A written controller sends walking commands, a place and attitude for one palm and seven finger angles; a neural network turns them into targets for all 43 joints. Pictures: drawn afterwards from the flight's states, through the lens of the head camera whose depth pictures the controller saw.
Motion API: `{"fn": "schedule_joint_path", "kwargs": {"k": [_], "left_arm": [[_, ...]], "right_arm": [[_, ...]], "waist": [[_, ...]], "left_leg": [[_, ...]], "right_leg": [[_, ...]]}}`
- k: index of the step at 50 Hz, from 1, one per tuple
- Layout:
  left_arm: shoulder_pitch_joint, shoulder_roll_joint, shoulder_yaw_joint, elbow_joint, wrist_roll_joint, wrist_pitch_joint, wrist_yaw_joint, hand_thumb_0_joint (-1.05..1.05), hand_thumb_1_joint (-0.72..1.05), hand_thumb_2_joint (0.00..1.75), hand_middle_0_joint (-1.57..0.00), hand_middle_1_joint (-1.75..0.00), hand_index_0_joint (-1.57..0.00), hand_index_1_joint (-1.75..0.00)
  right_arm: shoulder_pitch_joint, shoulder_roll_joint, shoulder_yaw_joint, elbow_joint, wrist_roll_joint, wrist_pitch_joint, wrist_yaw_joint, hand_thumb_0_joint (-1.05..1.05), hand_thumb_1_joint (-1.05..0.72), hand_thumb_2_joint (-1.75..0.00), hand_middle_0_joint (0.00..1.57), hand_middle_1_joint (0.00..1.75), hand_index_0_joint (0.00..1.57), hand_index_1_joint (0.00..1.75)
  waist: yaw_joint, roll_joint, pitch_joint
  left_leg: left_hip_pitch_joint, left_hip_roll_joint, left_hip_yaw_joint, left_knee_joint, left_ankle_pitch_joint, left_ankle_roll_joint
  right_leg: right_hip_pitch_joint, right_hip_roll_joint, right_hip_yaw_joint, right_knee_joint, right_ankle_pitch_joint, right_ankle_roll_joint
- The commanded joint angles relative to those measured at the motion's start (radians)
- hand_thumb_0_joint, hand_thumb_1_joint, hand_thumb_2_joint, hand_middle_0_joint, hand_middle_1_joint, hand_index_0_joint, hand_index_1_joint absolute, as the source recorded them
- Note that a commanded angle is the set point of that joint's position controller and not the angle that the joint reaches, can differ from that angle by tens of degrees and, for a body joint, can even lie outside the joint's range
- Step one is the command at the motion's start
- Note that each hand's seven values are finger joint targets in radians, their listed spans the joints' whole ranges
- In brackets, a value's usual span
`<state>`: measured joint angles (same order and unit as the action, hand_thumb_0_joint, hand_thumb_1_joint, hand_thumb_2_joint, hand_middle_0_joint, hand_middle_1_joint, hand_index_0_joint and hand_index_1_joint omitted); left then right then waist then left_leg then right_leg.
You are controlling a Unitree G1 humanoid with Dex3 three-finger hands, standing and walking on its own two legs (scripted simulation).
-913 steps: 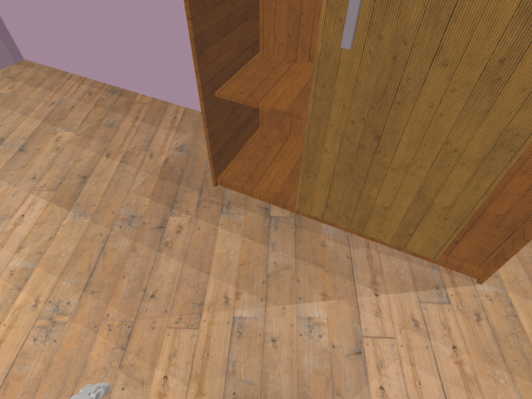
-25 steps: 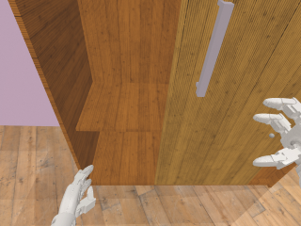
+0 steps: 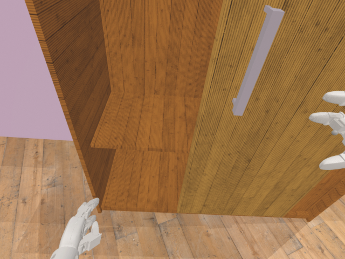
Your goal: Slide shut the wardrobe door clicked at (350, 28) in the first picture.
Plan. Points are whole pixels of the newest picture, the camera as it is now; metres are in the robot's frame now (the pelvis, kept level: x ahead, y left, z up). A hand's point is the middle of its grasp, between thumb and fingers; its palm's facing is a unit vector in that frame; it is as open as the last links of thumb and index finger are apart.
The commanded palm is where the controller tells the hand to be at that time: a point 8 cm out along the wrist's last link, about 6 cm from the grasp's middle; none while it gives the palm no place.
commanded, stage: raise the hand with hooked fingers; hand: right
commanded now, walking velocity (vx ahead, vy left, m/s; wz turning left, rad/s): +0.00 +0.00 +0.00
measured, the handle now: (250, 66) +0.54 -0.20 +0.24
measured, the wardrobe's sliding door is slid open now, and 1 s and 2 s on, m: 0.45 0.45 0.45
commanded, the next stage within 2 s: move the hooked fingers beside the handle in 0.28 s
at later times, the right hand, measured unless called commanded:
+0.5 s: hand (332, 129) +0.28 -0.27 +0.25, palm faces +0.11 +0.99 -0.10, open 14.0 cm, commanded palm +0.26 -0.31 +0.25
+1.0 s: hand (308, 110) +0.35 -0.27 +0.24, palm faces +0.09 +0.99 -0.06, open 14.0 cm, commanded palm +0.33 -0.31 +0.24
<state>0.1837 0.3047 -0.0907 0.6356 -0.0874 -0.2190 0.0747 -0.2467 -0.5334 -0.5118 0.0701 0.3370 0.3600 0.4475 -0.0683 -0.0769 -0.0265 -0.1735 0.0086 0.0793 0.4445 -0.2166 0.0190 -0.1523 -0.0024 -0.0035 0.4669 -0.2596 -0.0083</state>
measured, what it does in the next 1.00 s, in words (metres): stands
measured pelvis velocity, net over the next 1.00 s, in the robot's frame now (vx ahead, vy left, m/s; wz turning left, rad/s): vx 0.01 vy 0.00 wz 0.00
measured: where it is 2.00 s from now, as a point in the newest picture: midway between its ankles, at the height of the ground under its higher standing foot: outside the picture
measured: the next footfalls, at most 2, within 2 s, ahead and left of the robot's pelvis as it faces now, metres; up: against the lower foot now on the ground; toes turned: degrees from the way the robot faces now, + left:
none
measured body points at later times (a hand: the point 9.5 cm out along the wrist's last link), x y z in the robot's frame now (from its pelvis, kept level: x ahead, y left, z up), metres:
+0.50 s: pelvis +0.00 +0.01 +0.00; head -0.03 +0.04 +0.45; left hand +0.22 +0.21 -0.06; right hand +0.27 -0.33 +0.25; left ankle +0.02 +0.11 -0.74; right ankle +0.00 -0.11 -0.74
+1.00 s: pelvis +0.01 +0.00 +0.00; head -0.01 +0.03 +0.45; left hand +0.19 +0.24 -0.08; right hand +0.34 -0.32 +0.24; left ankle +0.02 +0.11 -0.74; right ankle +0.00 -0.11 -0.74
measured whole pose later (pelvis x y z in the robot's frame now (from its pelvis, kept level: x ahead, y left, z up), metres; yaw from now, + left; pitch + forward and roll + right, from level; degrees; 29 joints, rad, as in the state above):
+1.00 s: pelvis +0.01 +0.00 +0.00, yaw +0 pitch -1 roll +0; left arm 0.22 0.30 -0.08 0.65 -0.09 -0.22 0.10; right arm -0.49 -0.52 -0.44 0.37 0.26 0.27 0.39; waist -0.04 -0.07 -0.03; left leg -0.20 0.00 0.08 0.44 -0.22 0.02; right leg -0.18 -0.01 0.00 0.46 -0.26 0.00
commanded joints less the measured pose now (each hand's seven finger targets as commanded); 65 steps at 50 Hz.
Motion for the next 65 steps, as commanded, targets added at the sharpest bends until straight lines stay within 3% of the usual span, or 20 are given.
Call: {"fn": "schedule_joint_path", "kwargs": {"k": [1, 7, 9, 12, 16, 20, 23, 24, 27, 31, 33, 37, 47, 49, 51, 57, 59, 62, 63, 65], "left_arm": [[-0.185, 0.085, 0.041, -0.193, -0.002, -0.076, 0.006, 0.0, 0.9, 0.9, -0.2, -0.3, -0.2, -0.3], [-0.176, 0.08, 0.039, -0.172, 0.003, -0.086, 0.014, 0.0, 0.9, 0.9, -0.2, -0.3, -0.2, -0.3], [-0.172, 0.085, 0.04, -0.166, -0.002, -0.085, 0.016, 0.0, 0.9, 0.9, -0.2, -0.3, -0.2, -0.3], [-0.176, 0.084, 0.038, -0.166, -0.003, -0.084, 0.016, 0.0, 0.9, 0.9, -0.2, -0.3, -0.2, -0.3], [-0.182, 0.081, 0.036, -0.177, -0.005, -0.083, 0.017, 0.0, 0.9, 0.9, -0.2, -0.3, -0.2, -0.3], [-0.178, 0.082, 0.037, -0.165, -0.003, -0.08, 0.016, 0.0, 0.9, 0.9, -0.2, -0.3, -0.2, -0.3], [-0.177, 0.078, 0.033, -0.153, -0.005, -0.085, 0.017, 0.0, 0.9, 0.9, -0.2, -0.3, -0.2, -0.3], [-0.17, 0.083, 0.037, -0.149, -0.007, -0.084, 0.021, 0.0, 0.9, 0.9, -0.2, -0.3, -0.2, -0.3], [-0.178, 0.077, 0.033, -0.153, -0.005, -0.088, 0.024, 0.0, 0.9, 0.9, -0.2, -0.3, -0.2, -0.3], [-0.169, 0.079, 0.036, -0.153, -0.003, -0.085, 0.026, 0.0, 0.9, 0.9, -0.2, -0.3, -0.2, -0.3], [-0.166, 0.08, 0.033, -0.148, -0.003, -0.08, 0.025, 0.0, 0.9, 0.9, -0.2, -0.3, -0.2, -0.3], [-0.152, 0.084, 0.039, -0.154, 0.001, -0.074, 0.019, 0.0, 0.9, 0.9, -0.2, -0.3, -0.2, -0.3], [-0.114, 0.096, 0.05, -0.151, -0.003, -0.065, 0.024, 0.0, 0.9, 0.9, -0.2, -0.3, -0.2, -0.3], [-0.101, 0.101, 0.054, -0.145, -0.004, -0.064, 0.027, 0.0, 0.9, 0.9, -0.2, -0.3, -0.2, -0.3], [-0.099, 0.097, 0.053, -0.147, -0.005, -0.065, 0.028, 0.0, 0.9, 0.9, -0.2, -0.3, -0.2, -0.3], [-0.079, 0.098, 0.057, -0.145, 0.003, -0.06, 0.023, 0.0, 0.9, 0.9, -0.2, -0.3, -0.2, -0.3], [-0.07, 0.102, 0.059, -0.146, 0.002, -0.05, 0.02, 0.0, 0.9, 0.9, -0.2, -0.3, -0.2, -0.3], [-0.068, 0.1, 0.059, -0.153, 0.002, -0.042, 0.014, 0.0, 0.9, 0.9, -0.2, -0.3, -0.2, -0.3], [-0.064, 0.103, 0.062, -0.154, 0.0, -0.041, 0.014, 0.0, 0.9, 0.9, -0.2, -0.3, -0.2, -0.3], [-0.05, 0.107, 0.063, -0.149, 0.002, -0.03, 0.016, 0.0, 0.9, 0.9, -0.2, -0.3, -0.2, -0.3]], "right_arm": [[-0.326, -0.314, -0.131, -0.283, 0.014, -0.088, -0.033, 0.0, 0.5, -0.3, 0.3, 1.2, 0.3, 1.2], [-0.309, -0.297, -0.123, -0.257, 0.008, -0.089, -0.047, 0.0, 0.5, -0.3, 0.3, 1.2, 0.3, 1.2], [-0.318, -0.282, -0.102, -0.229, 0.008, -0.08, -0.04, 0.0, 0.5, -0.3, 0.3, 1.2, 0.3, 1.2], [-0.313, -0.266, -0.081, -0.207, 0.008, -0.064, -0.027, 0.0, 0.5, -0.3, 0.3, 1.2, 0.3, 1.2], [-0.334, -0.284, -0.091, -0.253, 0.006, -0.071, -0.024, 0.0, 0.5, -0.3, 0.3, 1.2, 0.3, 1.2], [-0.331, -0.305, -0.118, -0.222, 0.011, -0.079, -0.026, 0.0, 0.5, -0.3, 0.3, 1.2, 0.3, 1.2], [-0.394, -0.248, -0.051, -0.172, 0.01, -0.08, -0.034, 0.0, 0.5, -0.3, 0.3, 1.2, 0.3, 1.2], [-0.41, -0.255, -0.046, -0.144, 0.0, -0.08, -0.038, 0.0, 0.5, -0.3, 0.3, 1.2, 0.3, 1.2], [-0.481, -0.241, -0.005, -0.142, -0.019, -0.088, -0.048, 0.0, 0.5, -0.3, 0.3, 1.2, 0.3, 1.2], [-0.527, -0.272, -0.028, -0.095, -0.032, -0.111, -0.053, 0.0, 0.5, -0.3, 0.3, 1.2, 0.3, 1.2], [-0.552, -0.271, -0.018, -0.046, -0.035, -0.122, -0.056, 0.0, 0.5, -0.3, 0.3, 1.2, 0.3, 1.2], [-0.528, -0.315, -0.062, 0.001, -0.043, -0.131, -0.056, 0.0, 0.5, -0.3, 0.3, 1.2, 0.3, 1.2], [-0.66, -0.274, 0.012, 0.082, -0.062, -0.159, -0.055, 0.0, 0.5, -0.3, 0.3, 1.2, 0.3, 1.2], [-0.682, -0.307, -0.013, 0.124, -0.069, -0.162, -0.064, 0.0, 0.5, -0.3, 0.3, 1.2, 0.3, 1.2], [-0.737, -0.276, 0.026, 0.116, -0.078, -0.173, -0.069, 0.0, 0.5, -0.3, 0.3, 1.2, 0.3, 1.2], [-0.745, -0.289, 0.013, 0.151, -0.088, -0.192, -0.079, 0.0, 0.5, -0.3, 0.3, 1.2, 0.3, 1.2], [-0.7, -0.328, -0.034, 0.201, -0.091, -0.181, -0.08, 0.0, 0.5, -0.3, 0.3, 1.2, 0.3, 1.2], [-0.74, -0.293, 0.008, 0.189, -0.1, -0.184, -0.082, 0.0, 0.5, -0.3, 0.3, 1.2, 0.3, 1.2], [-0.742, -0.292, 0.007, 0.202, -0.097, -0.184, -0.083, 0.0, 0.5, -0.3, 0.3, 1.2, 0.3, 1.2], [-0.74, -0.329, -0.024, 0.245, -0.102, -0.182, -0.083, 0.0, 0.5, -0.3, 0.3, 1.2, 0.3, 1.2]], "waist": [[-0.017, -0.033, -0.209], [-0.016, -0.045, -0.164], [-0.003, -0.003, -0.156], [-0.004, -0.004, -0.145], [-0.004, -0.03, -0.194], [-0.002, 0.007, -0.185], [0.013, 0.004, -0.13], [0.018, 0.027, -0.135], [0.017, -0.016, -0.143], [0.017, 0.004, -0.211], [0.021, 0.009, -0.176], [0.003, 0.008, -0.209], [0.036, 0.022, -0.205], [0.038, 0.013, -0.224], [0.048, -0.024, -0.23], [0.035, 0.0, -0.275], [0.026, 0.026, -0.272], [0.034, 0.012, -0.253], [0.04, 0.042, -0.266], [0.04, 0.039, -0.266]], "left_leg": [[0.063, -0.007, -0.028, -0.056, 0.141, 0.011], [0.065, -0.008, -0.037, -0.072, 0.16, 0.013], [0.05, -0.007, -0.032, -0.069, 0.158, 0.007], [0.044, -0.007, -0.039, -0.074, 0.152, 0.008], [0.052, -0.007, -0.027, -0.057, 0.173, 0.006], [0.054, -0.01, -0.025, -0.062, 0.172, 0.003], [0.01, -0.009, -0.027, -0.075, 0.125, 0.003], [0.005, -0.011, -0.023, -0.074, 0.113, 0.002], [0.004, -0.007, -0.034, -0.082, 0.09, 0.006], [0.038, -0.003, -0.035, -0.067, 0.134, 0.005], [0.034, -0.003, -0.037, -0.077, 0.114, 0.005], [0.068, -0.002, -0.038, -0.063, 0.181, 0.011], [0.026, -0.01, -0.037, -0.071, 0.167, 0.008], [0.022, -0.008, -0.041, -0.074, 0.153, 0.006], [0.014, -0.006, -0.039, -0.071, 0.162, 0.008], [0.054, -0.01, -0.039, -0.064, 0.242, 0.013], [0.069, -0.008, -0.039, -0.056, 0.272, 0.011], [0.053, -0.01, -0.035, -0.057, 0.273, 0.014], [0.046, -0.01, -0.037, -0.058, 0.268, 0.01], [0.047, -0.01, -0.04, -0.055, 0.275, 0.009]], "right_leg": [[0.053, 0.02, 0.041, -0.064, 0.196, -0.021], [0.047, 0.021, 0.033, -0.063, 0.2, -0.022], [0.043, 0.018, 0.035, -0.065, 0.189, -0.025], [0.039, 0.019, 0.036, -0.058, 0.182, -0.024], [0.064, 0.022, 0.039, -0.058, 0.2, -0.023], [0.054, 0.021, 0.037, -0.06, 0.197, -0.025], [0.042, 0.022, 0.045, -0.066, 0.155, -0.022], [0.043, 0.019, 0.046, -0.067, 0.149, -0.024], [0.048, 0.024, 0.048, -0.066, 0.131, -0.022], [0.058, 0.025, 0.045, -0.061, 0.162, -0.026], [0.03, 0.023, 0.044, -0.067, 0.145, -0.023], [0.021, 0.023, 0.039, -0.059, 0.197, -0.024], [0.034, 0.017, 0.036, -0.068, 0.189, -0.026], [0.037, 0.017, 0.033, -0.069, 0.173, -0.027], [0.055, 0.016, 0.034, -0.072, 0.185, -0.024], [0.063, 0.016, 0.03, -0.067, 0.253, -0.024], [0.037, 0.015, 0.021, -0.066, 0.267, -0.027], [0.04, 0.011, 0.022, -0.07, 0.279, -0.023], [0.046, 0.009, 0.022, -0.069, 0.27, -0.026], [0.034, 0.01, 0.017, -0.066, 0.272, -0.028]]}}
